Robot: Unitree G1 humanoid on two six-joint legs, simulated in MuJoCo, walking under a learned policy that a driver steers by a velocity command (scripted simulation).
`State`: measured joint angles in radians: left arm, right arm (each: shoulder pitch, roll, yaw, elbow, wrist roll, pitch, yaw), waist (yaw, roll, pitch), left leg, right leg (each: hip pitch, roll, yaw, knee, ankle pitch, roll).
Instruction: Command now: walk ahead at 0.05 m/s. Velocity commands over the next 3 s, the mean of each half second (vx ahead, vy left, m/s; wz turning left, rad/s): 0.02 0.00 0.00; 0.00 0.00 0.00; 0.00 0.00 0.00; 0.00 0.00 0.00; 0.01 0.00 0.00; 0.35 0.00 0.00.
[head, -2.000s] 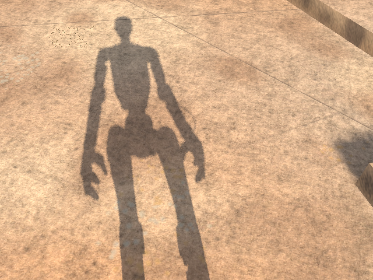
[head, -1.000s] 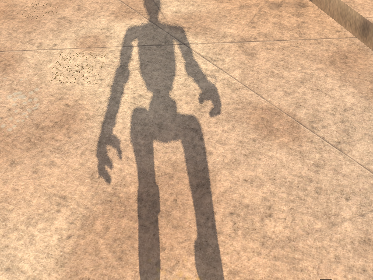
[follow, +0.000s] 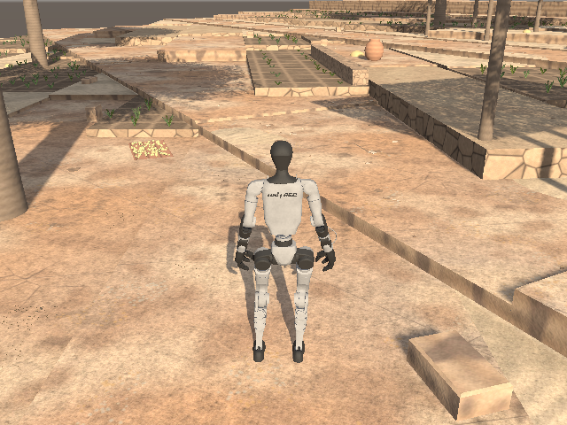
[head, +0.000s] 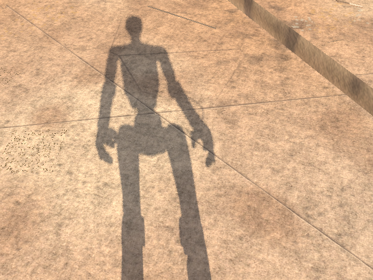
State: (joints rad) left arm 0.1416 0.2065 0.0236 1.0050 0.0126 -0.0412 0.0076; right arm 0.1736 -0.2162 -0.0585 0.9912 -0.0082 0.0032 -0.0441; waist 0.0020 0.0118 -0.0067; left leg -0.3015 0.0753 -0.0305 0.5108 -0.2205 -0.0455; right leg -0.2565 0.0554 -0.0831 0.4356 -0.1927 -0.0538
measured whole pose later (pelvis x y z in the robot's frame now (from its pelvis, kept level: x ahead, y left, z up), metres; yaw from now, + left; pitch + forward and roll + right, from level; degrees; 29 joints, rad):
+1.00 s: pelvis +0.03 +0.01 +0.00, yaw +0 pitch -1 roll +0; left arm 0.21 0.19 0.02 1.11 0.00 0.00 0.03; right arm 0.22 -0.19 -0.04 1.14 0.00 0.00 -0.05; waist 0.00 0.00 0.04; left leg -0.20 0.04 0.00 0.47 -0.25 -0.03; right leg -0.20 0.01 -0.06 0.47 -0.26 -0.04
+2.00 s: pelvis +0.04 +0.01 +0.00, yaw +0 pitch +0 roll +0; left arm 0.27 0.17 0.02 1.09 0.00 -0.01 0.03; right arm 0.27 -0.17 -0.03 1.13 0.00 0.00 -0.06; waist 0.00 0.01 0.03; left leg -0.20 0.04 0.00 0.47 -0.26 -0.04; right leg -0.19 0.02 -0.06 0.47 -0.27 -0.04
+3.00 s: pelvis +0.19 +0.09 +0.01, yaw +0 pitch +2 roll +0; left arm 0.15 0.25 0.06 0.96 -0.02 -0.09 0.00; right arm 0.48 -0.15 -0.03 1.10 -0.01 -0.11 0.00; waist -0.05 -0.04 -0.04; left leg -0.05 -0.03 0.07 0.27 -0.25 0.06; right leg -0.69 -0.11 0.00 1.00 -0.08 -0.06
